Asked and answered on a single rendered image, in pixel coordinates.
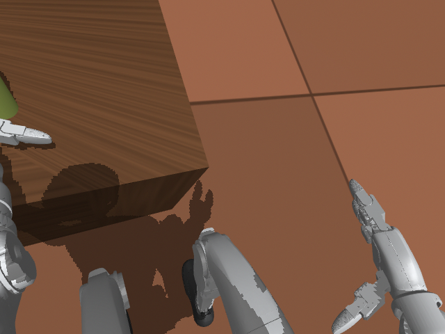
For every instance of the right robot arm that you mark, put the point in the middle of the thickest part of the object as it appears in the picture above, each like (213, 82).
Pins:
(419, 313)

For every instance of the left robot hand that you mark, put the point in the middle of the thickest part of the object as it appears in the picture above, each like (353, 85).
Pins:
(13, 134)

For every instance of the left robot arm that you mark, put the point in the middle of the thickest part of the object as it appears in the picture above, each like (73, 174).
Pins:
(17, 267)

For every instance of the right robot foot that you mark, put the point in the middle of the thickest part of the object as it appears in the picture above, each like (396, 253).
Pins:
(202, 319)

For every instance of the can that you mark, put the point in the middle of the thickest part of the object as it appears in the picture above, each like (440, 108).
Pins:
(8, 105)

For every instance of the right robot hand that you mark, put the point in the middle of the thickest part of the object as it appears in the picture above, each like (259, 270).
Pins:
(398, 271)

